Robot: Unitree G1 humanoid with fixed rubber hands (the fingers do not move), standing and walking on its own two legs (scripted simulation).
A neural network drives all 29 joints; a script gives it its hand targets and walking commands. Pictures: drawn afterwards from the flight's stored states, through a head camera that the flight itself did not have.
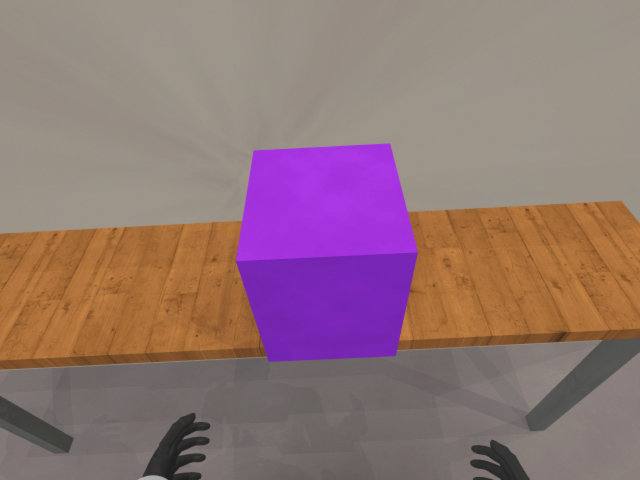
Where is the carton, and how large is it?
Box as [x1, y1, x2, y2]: [236, 143, 417, 361]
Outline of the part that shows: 389,143 253,151 236,262 269,361 395,355 417,251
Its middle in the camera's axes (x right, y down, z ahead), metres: +0.01 +0.02 +0.59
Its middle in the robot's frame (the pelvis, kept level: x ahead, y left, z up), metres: +0.44 +0.02 +0.02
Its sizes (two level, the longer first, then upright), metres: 0.210 0.200 0.250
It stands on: a table, 0.64 m high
